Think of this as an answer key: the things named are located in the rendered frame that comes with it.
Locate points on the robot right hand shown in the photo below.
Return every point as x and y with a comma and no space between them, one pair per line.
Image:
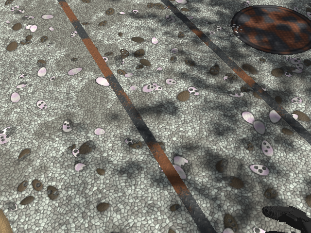
290,215

